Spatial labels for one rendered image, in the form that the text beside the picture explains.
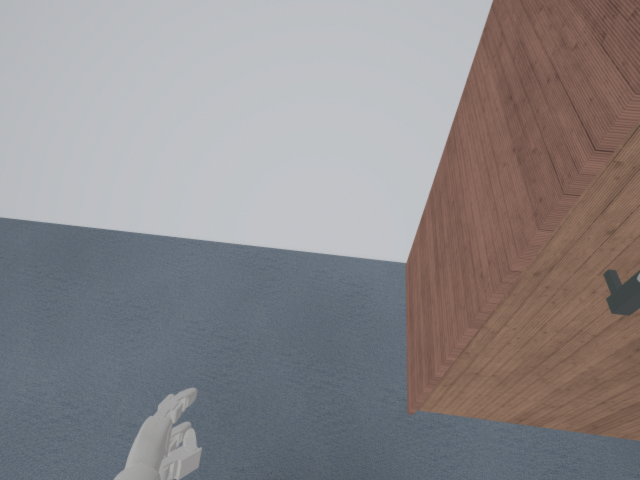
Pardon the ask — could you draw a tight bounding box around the wardrobe door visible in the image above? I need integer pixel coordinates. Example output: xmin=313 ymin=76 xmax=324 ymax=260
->
xmin=418 ymin=119 xmax=640 ymax=441

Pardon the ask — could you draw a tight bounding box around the handle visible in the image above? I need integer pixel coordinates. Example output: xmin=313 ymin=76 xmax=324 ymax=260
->
xmin=603 ymin=269 xmax=640 ymax=316

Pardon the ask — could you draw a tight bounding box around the left robot hand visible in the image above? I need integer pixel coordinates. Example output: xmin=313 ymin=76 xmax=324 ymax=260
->
xmin=125 ymin=388 xmax=202 ymax=480

